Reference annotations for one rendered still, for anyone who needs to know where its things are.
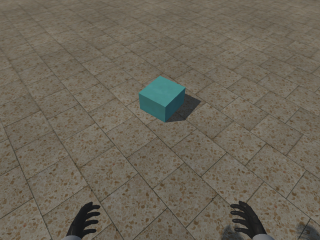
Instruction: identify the left robot hand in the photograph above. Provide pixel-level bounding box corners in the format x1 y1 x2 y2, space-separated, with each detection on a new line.
66 201 100 239

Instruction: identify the carton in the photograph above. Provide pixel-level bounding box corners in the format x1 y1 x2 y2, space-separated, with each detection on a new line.
138 76 186 123

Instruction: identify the right robot hand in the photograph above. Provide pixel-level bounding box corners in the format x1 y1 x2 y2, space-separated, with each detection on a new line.
230 201 267 239

